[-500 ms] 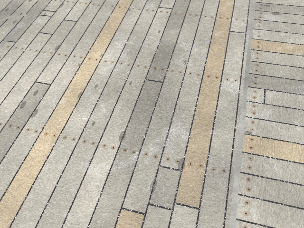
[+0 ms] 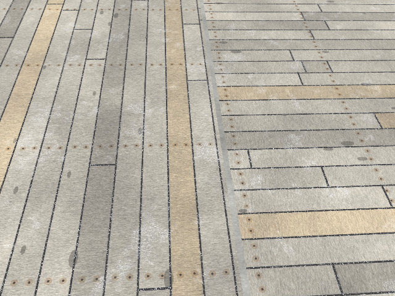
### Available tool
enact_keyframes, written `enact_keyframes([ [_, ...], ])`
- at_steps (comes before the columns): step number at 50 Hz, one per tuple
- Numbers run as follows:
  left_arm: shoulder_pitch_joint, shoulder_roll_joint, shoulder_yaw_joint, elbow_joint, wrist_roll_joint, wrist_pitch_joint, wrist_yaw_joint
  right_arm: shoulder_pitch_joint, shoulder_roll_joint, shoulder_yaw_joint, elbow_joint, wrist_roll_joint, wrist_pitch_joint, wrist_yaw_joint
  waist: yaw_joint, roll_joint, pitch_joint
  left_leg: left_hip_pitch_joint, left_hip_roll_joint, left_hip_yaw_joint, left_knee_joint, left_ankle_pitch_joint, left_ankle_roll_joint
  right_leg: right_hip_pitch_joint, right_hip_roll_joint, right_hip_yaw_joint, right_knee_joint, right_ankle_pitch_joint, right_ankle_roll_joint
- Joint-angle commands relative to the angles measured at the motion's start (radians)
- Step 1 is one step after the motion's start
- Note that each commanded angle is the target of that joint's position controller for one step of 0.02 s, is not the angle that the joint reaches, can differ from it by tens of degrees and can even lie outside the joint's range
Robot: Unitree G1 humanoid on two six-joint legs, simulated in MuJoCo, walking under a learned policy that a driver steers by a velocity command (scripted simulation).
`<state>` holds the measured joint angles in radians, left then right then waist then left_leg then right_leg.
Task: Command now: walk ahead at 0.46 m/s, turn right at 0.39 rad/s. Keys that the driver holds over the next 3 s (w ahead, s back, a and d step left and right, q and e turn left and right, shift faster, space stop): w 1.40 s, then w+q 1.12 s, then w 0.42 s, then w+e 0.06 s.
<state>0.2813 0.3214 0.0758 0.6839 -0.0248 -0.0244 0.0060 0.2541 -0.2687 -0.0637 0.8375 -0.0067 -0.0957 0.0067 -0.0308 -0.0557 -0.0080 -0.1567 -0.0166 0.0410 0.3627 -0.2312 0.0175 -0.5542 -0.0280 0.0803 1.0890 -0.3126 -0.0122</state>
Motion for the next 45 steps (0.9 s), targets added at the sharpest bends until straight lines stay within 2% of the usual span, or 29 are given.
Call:
enact_keyframes([
  [1, -0.069, 0.034, 0.005, -0.099, 0.003, -0.022, -0.006, -0.001, -0.136, -0.026, -0.033, 0.000, -0.017, -0.003, -0.010, 0.147, 0.063, 0.100, 0.252, -0.218, -0.229, 0.066, 0.166, -0.219, -0.050, 0.038, -0.058, 0.103, 0.018],
  [6, -0.218, -0.011, -0.025, -0.152, 0.011, -0.039, -0.030, 0.043, -0.180, -0.030, -0.002, 0.024, -0.004, -0.004, -0.047, 0.131, 0.083, 0.080, 0.234, -0.087, -0.235, 0.227, 0.162, -0.111, -0.053, -0.064, -0.376, 0.278, 0.024],
  [8, -0.266, -0.008, -0.026, -0.169, 0.005, -0.042, -0.040, 0.090, -0.193, -0.030, 0.019, 0.033, 0.004, -0.001, -0.061, 0.130, 0.096, 0.109, 0.252, -0.079, -0.229, 0.251, 0.158, -0.078, -0.040, -0.087, -0.449, 0.279, 0.010],
  [10, -0.291, 0.011, -0.021, -0.185, 0.001, -0.044, -0.047, 0.117, -0.206, -0.033, 0.038, 0.040, 0.015, 0.000, -0.050, 0.141, 0.102, 0.166, 0.284, -0.079, -0.206, 0.324, 0.147, -0.054, -0.026, -0.092, -0.504, 0.243, -0.019],
  [12, -0.238, 0.048, -0.003, -0.177, 0.006, -0.044, -0.049, 0.115, -0.227, -0.036, 0.046, 0.043, 0.027, -0.003, 0.006, 0.162, 0.055, 0.210, 0.290, -0.054, -0.106, 0.593, 0.125, 0.070, 0.014, -0.118, -0.549, 0.194, -0.058],
  [13, -0.126, 0.078, 0.016, -0.145, 0.010, -0.043, -0.045, 0.104, -0.229, -0.035, 0.048, 0.044, 0.033, -0.006, 0.080, 0.157, -0.020, 0.193, 0.264, -0.011, 0.033, 0.760, 0.103, 0.242, 0.046, -0.145, -0.587, 0.221, -0.088],
  [14, 0.027, 0.122, 0.041, -0.096, 0.011, -0.036, -0.035, 0.107, -0.212, -0.025, 0.044, 0.037, 0.033, -0.010, 0.154, 0.144, -0.117, 0.093, 0.222, 0.025, 0.225, 0.763, 0.072, 0.485, 0.047, -0.139, -0.582, 0.243, -0.115],
  [15, 0.186, 0.203, 0.062, -0.067, 0.026, -0.025, -0.018, 0.126, -0.139, 0.001, 0.007, 0.011, 0.024, -0.009, 0.193, -0.007, -0.268, -0.208, 0.149, 0.055, 0.574, 0.414, 0.024, 0.841, -0.174, 0.146, -0.554, 0.203, -0.196],
  [16, 0.193, 0.243, 0.059, -0.062, 0.022, -0.026, -0.021, 0.215, -0.053, 0.032, 0.002, 0.006, 0.003, 0.000, 0.124, -0.221, -0.408, -0.451, -0.006, -0.058, 0.846, -0.339, -0.008, 0.989, -0.370, 0.610, -0.707, 0.022, -0.323],
  [17, 0.165, 0.145, 0.033, -0.064, 0.019, -0.032, -0.026, 0.125, -0.165, 0.001, 0.000, 0.037, -0.010, 0.007, 0.154, -0.118, -0.324, -0.555, 0.046, -0.145, 0.941, -0.333, 0.005, 0.926, -0.340, 0.593, -0.760, -0.046, -0.286],
  [18, 0.095, 0.122, 0.021, -0.064, 0.016, -0.038, -0.027, 0.044, -0.183, -0.005, -0.033, 0.054, -0.019, 0.011, 0.135, -0.093, -0.167, -0.606, 0.089, -0.113, 0.932, -0.245, 0.016, 0.786, -0.304, 0.437, -0.781, 0.032, -0.254],
  [19, 0.042, 0.109, 0.016, -0.064, 0.019, -0.042, -0.029, 0.012, -0.165, -0.002, -0.035, 0.040, -0.023, 0.005, 0.104, -0.020, -0.100, -0.576, 0.125, -0.099, 0.878, -0.163, 0.015, 0.662, -0.260, 0.332, -0.793, 0.170, -0.236],
  [20, -0.004, 0.085, 0.010, -0.064, 0.026, -0.045, -0.033, 0.009, -0.154, -0.005, -0.034, 0.024, -0.017, 0.002, 0.069, -0.004, -0.049, -0.539, 0.149, -0.095, 0.832, -0.104, 0.008, 0.552, -0.227, 0.265, -0.836, 0.223, -0.232],
  [21, -0.030, 0.077, 0.008, -0.064, 0.035, -0.052, -0.033, 0.037, -0.142, -0.004, -0.028, 0.026, -0.007, 0.004, 0.036, -0.038, -0.045, -0.470, 0.168, -0.109, 0.810, -0.071, 0.001, 0.473, -0.217, 0.238, -0.871, 0.252, -0.239],
  [22, -0.046, 0.065, 0.007, -0.059, 0.031, -0.060, -0.034, 0.055, -0.122, -0.001, -0.020, 0.026, 0.005, 0.004, 0.019, -0.034, -0.037, -0.442, 0.172, -0.109, 0.783, -0.057, -0.009, 0.436, -0.207, 0.208, -0.903, 0.266, -0.246],
  [24, -0.050, 0.072, 0.010, -0.038, 0.022, -0.074, -0.032, 0.037, -0.098, 0.004, -0.024, 0.018, 0.023, 0.002, 0.000, -0.018, -0.002, -0.454, 0.173, -0.097, 0.715, -0.014, -0.027, 0.390, -0.192, 0.137, -0.942, 0.311, -0.248],
  [25, -0.042, 0.072, 0.010, -0.027, 0.024, -0.076, -0.028, 0.003, -0.097, 0.003, -0.033, 0.011, 0.032, -0.002, 0.005, 0.007, 0.015, -0.489, 0.173, -0.097, 0.682, 0.040, -0.032, 0.392, -0.179, 0.112, -0.961, 0.302, -0.241],
  [26, -0.028, 0.101, 0.018, -0.014, 0.026, -0.078, -0.025, -0.029, -0.086, 0.009, -0.049, 0.009, 0.031, -0.001, 0.009, -0.019, 0.034, -0.503, 0.180, -0.101, 0.612, 0.088, -0.044, 0.376, -0.198, 0.103, -0.972, 0.322, -0.254],
  [27, -0.016, 0.091, 0.016, -0.005, 0.022, -0.078, -0.022, -0.068, -0.089, 0.011, -0.059, 0.004, 0.028, 0.003, 0.023, 0.001, 0.055, -0.511, 0.177, -0.098, 0.539, 0.145, -0.049, 0.382, -0.177, 0.063, -0.975, 0.356, -0.242],
  [30, 0.023, 0.114, 0.021, 0.025, 0.018, -0.070, -0.012, -0.187, -0.075, 0.021, -0.086, 0.011, 0.012, 0.017, 0.065, 0.011, 0.077, -0.463, 0.135, -0.064, 0.326, 0.320, -0.043, 0.379, -0.145, -0.004, -0.981, 0.322, -0.202],
  [35, 0.102, 0.141, 0.031, 0.090, 0.003, -0.055, -0.005, -0.301, -0.092, 0.022, -0.135, 0.020, 0.003, 0.040, 0.094, 0.009, 0.094, -0.465, 0.103, -0.074, 0.178, 0.313, -0.006, 0.526, -0.209, 0.007, -0.932, 0.311, -0.182],
  [38, 0.099, 0.153, 0.036, 0.112, 0.002, -0.037, 0.003, -0.266, -0.121, 0.011, -0.136, 0.018, -0.001, 0.047, 0.059, -0.013, 0.061, -0.399, 0.075, -0.052, 0.143, 0.192, 0.034, 0.618, -0.234, 0.013, -0.841, 0.481, -0.153],
  [39, 0.082, 0.160, 0.037, 0.112, 0.003, -0.030, 0.005, -0.193, -0.143, -0.001, -0.119, 0.017, -0.002, 0.044, 0.014, -0.023, 0.013, -0.288, 0.042, -0.019, 0.127, 0.168, 0.054, 0.623, -0.212, -0.007, -0.748, 0.646, -0.136],
  [40, 0.081, 0.138, 0.027, 0.112, 0.010, -0.023, 0.008, -0.045, -0.185, -0.026, -0.073, 0.015, -0.001, 0.035, -0.053, -0.009, -0.084, -0.079, 0.020, 0.004, 0.125, 0.179, 0.083, 0.576, -0.159, -0.047, -0.566, 0.736, -0.108],
  [41, 0.103, 0.089, 0.003, 0.089, 0.031, -0.021, 0.013, 0.128, -0.259, -0.047, -0.041, 0.007, 0.003, 0.025, -0.108, 0.094, -0.240, 0.222, 0.187, -0.184, 0.163, 0.211, 0.145, 0.388, -0.096, -0.093, -0.256, 0.490, -0.069],
  [42, 0.249, -0.038, -0.032, 0.081, 0.025, -0.043, -0.002, 0.176, -0.328, -0.062, -0.019, 0.011, 0.009, 0.029, -0.028, 0.365, -0.360, 0.557, 0.399, -0.678, 0.050, -0.052, 0.318, -0.032, 0.097, -0.069, 0.092, -0.200, 0.004],
  [43, 0.170, 0.068, -0.012, 0.094, 0.002, -0.063, -0.005, 0.170, -0.221, -0.036, -0.027, 0.027, 0.007, 0.031, -0.085, 0.254, -0.334, 0.536, 0.383, -0.772, -0.063, -0.243, 0.290, -0.148, 0.065, 0.065, 0.195, -0.274, -0.010],
  [44, 0.064, 0.121, 0.004, 0.060, -0.023, -0.074, -0.008, 0.095, -0.184, -0.022, -0.040, 0.021, 0.004, 0.028, -0.077, 0.206, -0.182, 0.413, 0.356, -0.626, -0.084, -0.230, 0.242, -0.212, 0.011, 0.044, 0.204, -0.187, -0.027],
  [45, 0.003, 0.114, 0.001, 0.045, -0.015, -0.078, -0.001, 0.022, -0.163, -0.015, -0.054, 0.012, 0.004, 0.026, -0.049, 0.118, -0.099, 0.272, 0.319, -0.518, -0.102, -0.127, 0.213, -0.185, -0.042, 0.010, 0.159, -0.097, -0.032],
])
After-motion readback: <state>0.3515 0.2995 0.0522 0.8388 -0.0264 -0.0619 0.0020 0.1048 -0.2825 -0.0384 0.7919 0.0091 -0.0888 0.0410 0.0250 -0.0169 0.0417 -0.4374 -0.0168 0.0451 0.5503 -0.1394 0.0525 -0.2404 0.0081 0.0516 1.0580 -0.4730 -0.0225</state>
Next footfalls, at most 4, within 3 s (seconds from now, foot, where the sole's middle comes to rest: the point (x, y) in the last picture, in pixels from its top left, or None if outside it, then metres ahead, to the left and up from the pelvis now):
0.28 right None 0.31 -0.16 -0.78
0.80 left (175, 261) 0.63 0.06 -0.78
1.36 right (239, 194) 0.92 -0.20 -0.78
1.90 left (181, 140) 1.21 0.04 -0.78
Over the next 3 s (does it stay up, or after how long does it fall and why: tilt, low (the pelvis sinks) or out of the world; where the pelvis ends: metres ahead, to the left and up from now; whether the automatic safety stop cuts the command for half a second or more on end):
stays up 1.60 0.16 -0.01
